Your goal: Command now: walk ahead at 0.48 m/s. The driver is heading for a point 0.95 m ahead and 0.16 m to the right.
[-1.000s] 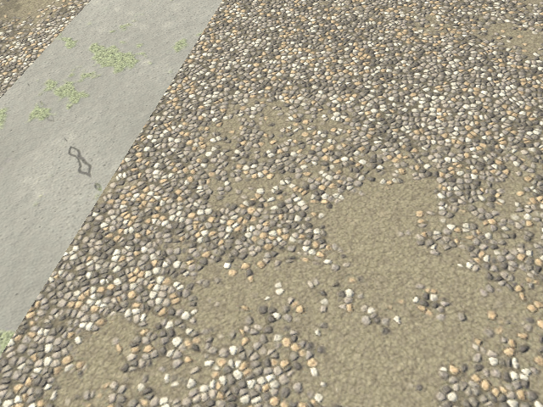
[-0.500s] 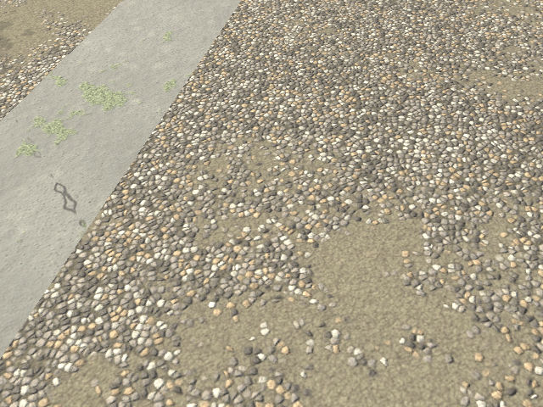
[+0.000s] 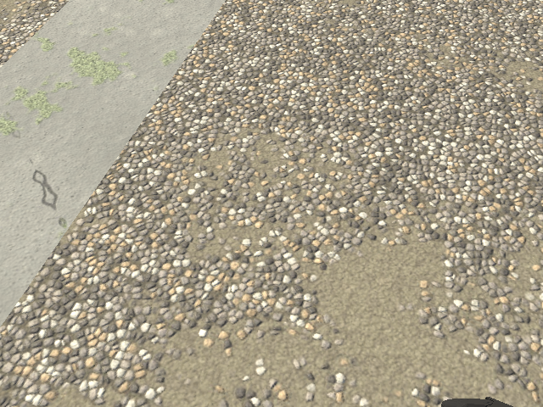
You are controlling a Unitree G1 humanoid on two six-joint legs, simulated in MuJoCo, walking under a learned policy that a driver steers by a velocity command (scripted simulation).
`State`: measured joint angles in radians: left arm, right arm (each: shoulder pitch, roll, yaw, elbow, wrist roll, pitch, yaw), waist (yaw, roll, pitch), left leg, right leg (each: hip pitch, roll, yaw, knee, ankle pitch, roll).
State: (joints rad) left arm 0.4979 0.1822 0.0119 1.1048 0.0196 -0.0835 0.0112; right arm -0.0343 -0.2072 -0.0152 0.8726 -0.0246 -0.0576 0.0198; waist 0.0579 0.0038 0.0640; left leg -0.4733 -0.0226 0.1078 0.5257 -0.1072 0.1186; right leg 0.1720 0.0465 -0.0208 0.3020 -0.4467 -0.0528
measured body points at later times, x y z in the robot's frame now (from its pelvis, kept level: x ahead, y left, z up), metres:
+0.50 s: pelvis +0.27 +0.01 +0.01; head +0.31 +0.01 +0.46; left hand +0.47 +0.22 -0.11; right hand +0.18 -0.22 -0.13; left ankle +0.13 +0.07 -0.72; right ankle +0.43 -0.09 -0.70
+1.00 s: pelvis +0.41 +0.01 +0.03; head +0.41 +0.02 +0.48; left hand +0.39 +0.26 -0.13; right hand +0.49 -0.23 -0.11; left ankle +0.42 +0.12 -0.70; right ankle +0.43 -0.07 -0.72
